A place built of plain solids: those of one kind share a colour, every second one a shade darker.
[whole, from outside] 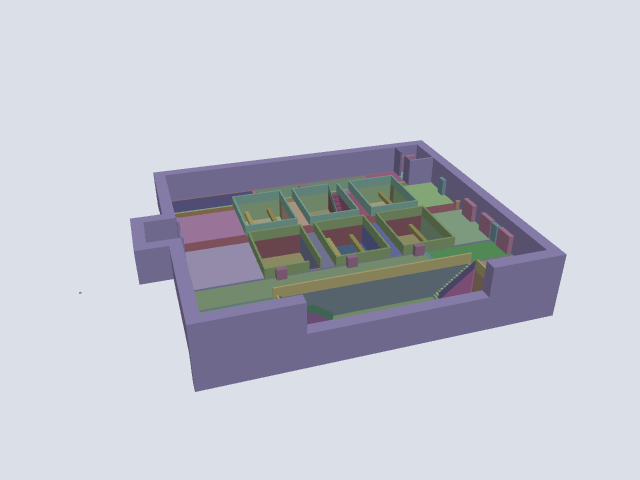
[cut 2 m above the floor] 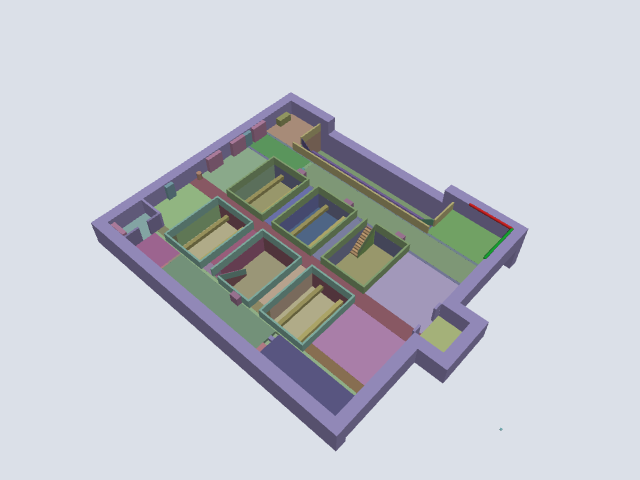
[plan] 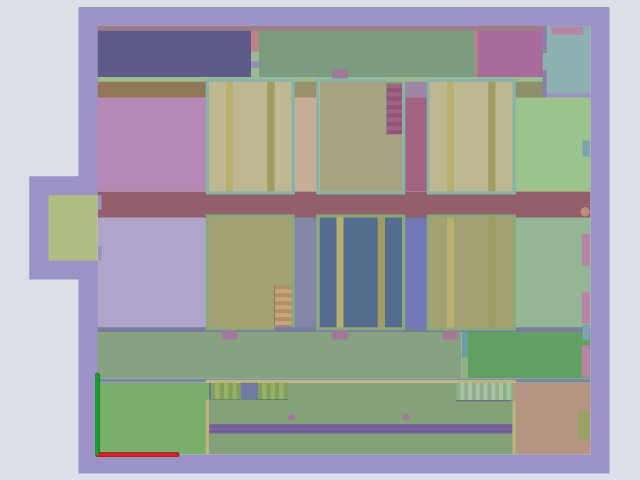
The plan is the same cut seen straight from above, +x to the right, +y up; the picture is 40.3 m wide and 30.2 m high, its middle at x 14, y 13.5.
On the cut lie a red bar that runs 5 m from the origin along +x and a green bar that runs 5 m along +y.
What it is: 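A filter house of a town's waterworks, its filters drained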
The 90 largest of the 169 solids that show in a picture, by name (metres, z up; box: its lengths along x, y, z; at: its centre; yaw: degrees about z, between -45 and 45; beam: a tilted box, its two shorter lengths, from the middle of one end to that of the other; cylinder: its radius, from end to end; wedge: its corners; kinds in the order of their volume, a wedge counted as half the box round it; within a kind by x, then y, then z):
{
 "wall_brick_1": {"box": [1.2, 6.5, 3.6], "at": [-3.69, 14.26, 1.4]},
 "wall_brick_2": {"box": [4.3, 1.2, 3.6], "at": [-2.14, 11.61, 1.4]},
 "wall_brick_3": {"box": [4.3, 1.2, 3.6], "at": [-2.14, 16.91, 1.4]},
 "wall_brick_4": {"box": [1.2, 13.4, 3.6], "at": [-0.59, 5.51, 1.4]},
 "wall_brick_5": {"box": [1.2, 11.85, 3.6], "at": [-0.59, 22.24, 1.4]},
 "wall_brick_6": {"box": [9.4, 1.2, 6.7], "at": [3.51, -0.59, -0.15]},
 "wall_brick_7": {"box": [33.4, 1.2, 4.3], "at": [15.51, 27.56, 1.05]},
 "wall_brick_8": {"box": [21.5, 1.2, 3.6], "at": [16.56, -0.59, -1.7]},
 "wall_brick_9": {"box": [0.25, 1.7, 3.6], "at": [28.14, 23.31, 1.4]},
 "wall_brick_10": {"box": [0.25, 1.7, 3.6], "at": [28.14, 26.11, 1.4]},
 "wall_brick_11": {"box": [7.3, 1.2, 6.7], "at": [28.56, -0.59, -0.15]},
 "wall_brick_12": {"box": [3.0, 0.25, 3.6], "at": [29.51, 22.59, 1.4]},
 "wall_brick_13": {"box": [1.2, 29.35, 3.6], "at": [31.61, 13.49, 1.4]},
 "floor_hall2a_tile_1": {"box": [22.9, 2.9, 3.5], "at": [11.46, 6.26, -1.75]},
 "floor_hall5a_tile_1": {"box": [31.0, 1.65, 2.6], "at": [15.51, 15.74, -1.3]},
 "floor_hall4a_tile_1": {"box": [7.0, 6.9, 2.6], "at": [3.51, 11.46, -1.3]},
 "floor_hall0a_tile_1": {"box": [7.0, 4.5, 3.5], "at": [3.51, 2.26, -1.75]},
 "floor_hall6a_tile_1": {"box": [7.0, 5.9, 2.6], "at": [3.51, 19.51, -1.3]},
 "floor_hall9b_tile_1": {"box": [13.54, 2.9, 2.6], "at": [16.93, 25.21, -1.3]},
 "floor_hall4d_tile_1": {"box": [4.9, 6.9, 2.6], "at": [28.56, 11.46, -1.3]},
 "floor_hall2b_tile_1": {"box": [7.7, 2.9, 3.5], "at": [27.16, 6.26, -1.75]},
 "floor_hall0b_tile_1": {"box": [4.9, 4.5, 3.5], "at": [28.56, 2.26, -1.75]},
 "floor_hall6d_tile_1": {"box": [4.9, 5.9, 2.6], "at": [28.56, 19.51, -1.3]},
 "floor_hall9a_tile_1": {"box": [9.65, 2.9, 2.6], "at": [4.84, 25.21, -1.3]},
 "floor_basinn_gravel_1": {"box": [5.2, 6.9, 0.4], "at": [9.61, 20.01, -2.4]},
 "floor_basinn_gravel_2": {"box": [5.2, 6.9, 0.4], "at": [16.56, 20.01, -2.4]},
 "floor_basinn_gravel_3": {"box": [5.2, 6.9, 0.4], "at": [23.51, 20.01, -2.4]},
 "floor_aisle_concrete_1": {"box": [19.1, 4.5, 0.4], "at": [16.56, 2.26, -3.3]},
 "floor_hall1a_tile_1": {"box": [31.0, 0.3, 3.5], "at": [15.51, 4.66, -1.75]},
 "floor_hall4b_tile_1": {"box": [1.75, 6.9, 2.6], "at": [13.09, 11.46, -1.3]},
 "floor_hall4c_tile_1": {"box": [1.75, 6.9, 2.6], "at": [20.04, 11.46, -1.3]},
 "floor_hall9c_tile_1": {"box": [4.09, 2.9, 2.6], "at": [25.96, 25.21, -1.3]},
 "floor_basins_gravel_1": {"box": [5.2, 6.9, 0.4], "at": [9.61, 11.46, -2.4]},
 "floor_basins_gravel_2": {"box": [5.2, 6.9, 0.4], "at": [23.51, 11.46, -2.4]},
 "floor_hall6b_tile_1": {"box": [1.75, 5.9, 2.6], "at": [13.09, 19.51, -1.3]},
 "floor_hall6c_tile_1": {"box": [1.75, 5.9, 2.6], "at": [20.04, 19.51, -1.3]},
 "floor_hall3a_tile_1": {"box": [31.0, 0.3, 2.6], "at": [15.51, 7.86, -1.3]},
 "floor_hall8a_tile_1": {"box": [28.0, 0.3, 2.6], "at": [14.01, 23.61, -1.3]},
 "floor_hall7a_tile_1": {"box": [7.0, 1.0, 2.6], "at": [3.51, 22.96, -1.3]},
 "rail_basinn_1": {"box": [0.2, 6.9, 1.1], "at": [6.91, 20.01, 0.55]},
 "rail_basinn_2": {"box": [5.6, 0.2, 1.1], "at": [9.61, 16.46, 0.55]},
 "rail_basinn_3": {"box": [5.6, 0.2, 1.1], "at": [9.61, 23.56, 0.55]},
 "rail_basinn_4": {"box": [0.2, 6.9, 1.1], "at": [12.31, 20.01, 0.55]},
 "rail_basinn_5": {"box": [0.2, 6.9, 1.1], "at": [13.86, 20.01, 0.55]},
 "rail_basinn_6": {"box": [4.4, 0.2, 1.1], "at": [15.96, 23.56, 0.55]},
 "rail_basinn_7": {"box": [5.6, 0.2, 1.1], "at": [16.56, 16.46, 0.55]},
 "rail_basinn_8": {"box": [0.2, 6.9, 1.1], "at": [19.26, 20.01, 0.55]},
 "rail_basinn_9": {"box": [0.2, 6.9, 1.1], "at": [20.81, 20.01, 0.55]},
 "rail_basinn_10": {"box": [5.6, 0.2, 1.1], "at": [23.51, 16.46, 0.55]},
 "rail_basinn_11": {"box": [5.6, 0.2, 1.1], "at": [23.51, 23.56, 0.55]},
 "rail_basinn_12": {"box": [0.2, 6.9, 1.1], "at": [26.21, 20.01, 0.55]},
 "rail_basins_1": {"box": [0.2, 6.9, 1.1], "at": [6.91, 11.46, 0.55]},
 "rail_basins_2": {"box": [4.32, 0.2, 1.1], "at": [8.97, 7.91, 0.55]},
 "rail_basins_3": {"box": [5.6, 0.2, 1.1], "at": [9.61, 15.01, 0.55]},
 "rail_basins_4": {"box": [0.2, 6.9, 1.1], "at": [12.31, 11.46, 0.55]},
 "rail_basins_5": {"box": [0.2, 6.9, 1.1], "at": [13.86, 11.46, 0.55]},
 "rail_basins_6": {"box": [5.6, 0.2, 1.1], "at": [16.56, 7.91, 0.55]},
 "rail_basins_7": {"box": [5.6, 0.2, 1.1], "at": [16.56, 15.01, 0.55]},
 "rail_basins_8": {"box": [0.2, 6.9, 1.1], "at": [19.26, 11.46, 0.55]},
 "rail_basins_9": {"box": [0.2, 6.9, 1.1], "at": [20.81, 11.46, 0.55]},
 "rail_basins_10": {"box": [5.6, 0.2, 1.1], "at": [23.51, 7.91, 0.55]},
 "rail_basins_11": {"box": [5.6, 0.2, 1.1], "at": [23.51, 15.01, 0.55]},
 "rail_basins_12": {"box": [0.2, 6.9, 1.1], "at": [26.21, 11.46, 0.55]},
 "floor_basins_concrete_1": {"box": [5.2, 6.9, 0.4], "at": [16.56, 11.46, -2.4]},
 "launder_concrete_1": {"box": [0.45, 6.9, 0.5], "at": [8.31, 20.01, -1.15]},
 "launder_concrete_2": {"box": [0.45, 6.9, 0.5], "at": [10.91, 20.01, -1.15]},
 "launder_concrete_3": {"box": [0.45, 6.9, 0.5], "at": [15.26, 11.46, -1.2]},
 "launder_concrete_4": {"box": [0.45, 6.9, 0.5], "at": [17.86, 11.46, -1.2]},
 "launder_concrete_5": {"box": [0.45, 6.9, 0.5], "at": [22.21, 11.46, -1.1]},
 "launder_concrete_6": {"box": [0.45, 6.9, 0.5], "at": [22.21, 20.01, -1.1]},
 "launder_concrete_7": {"box": [0.45, 6.9, 0.5], "at": [24.81, 11.46, -1.1]},
 "launder_concrete_8": {"box": [0.45, 6.9, 0.5], "at": [24.81, 20.01, -1.1]},
 "floor_hall10a_tile_1": {"box": [28.0, 0.3, 1.1], "at": [14.01, 26.81, -0.55]},
 "shelf_1": {"box": [2.0, 0.5, 1.95], "at": [29.56, 26.67, 0.97]},
 "shelf_2": {"box": [0.5, 2.0, 1.99], "at": [30.72, 5.88, 0.99]},
 "shelf_3": {"box": [0.5, 2.0, 1.95], "at": [30.72, 9.25, 0.97]},
 "shelf_4": {"box": [0.5, 2.0, 1.91], "at": [30.72, 12.87, 0.95]},
 "floor_room_tile_1": {"box": [3.0, 4.5, 0.4], "at": [29.51, 24.71, -0.2]},
 "floor_lobby_tile_1": {"box": [3.1, 4.1, 0.4], "at": [-1.54, 14.26, -0.2]},
 "floor_hall7d_tile_1": {"box": [1.9, 1.0, 2.6], "at": [27.06, 22.96, -1.3]},
 "floor_hall7b_tile_1": {"box": [1.75, 1.0, 2.6], "at": [13.09, 22.96, -1.3]},
 "floor_hall7c_tile_1": {"box": [1.75, 1.0, 2.6], "at": [20.04, 22.96, -1.3]},
 "rail_aisle_1": {"box": [19.5, 0.2, 1.1], "at": [16.56, 4.61, 0.55]},
 "floor_drainn_concrete_1": {"box": [0.5, 2.9, 2.2], "at": [9.91, 25.21, -1.5]},
 "pipe_main_metal_1": {"box": [19.06, 0.25, 0.6], "at": [16.56, 1.63, -2.4]},
 "step_aislea_1": {"box": [0.35, 1.03, 2.96], "at": [7.25, 4.0, -1.67]},
 "step_aislea_2": {"box": [0.35, 1.03, 2.76], "at": [7.51, 4.0, -1.77]},
 "floor_aislea_l1a_1": {"box": [1.1, 1.03, 1.6], "at": [9.55, 4.0, -2.35]},
 "bench_1": {"box": [0.75, 1.8, 0.91], "at": [30.6, 1.86, 0.46]},
 "step_aisleb_1": {"box": [0.3, 1.1, 2.94], "at": [25.9, 3.96, -1.68]}
}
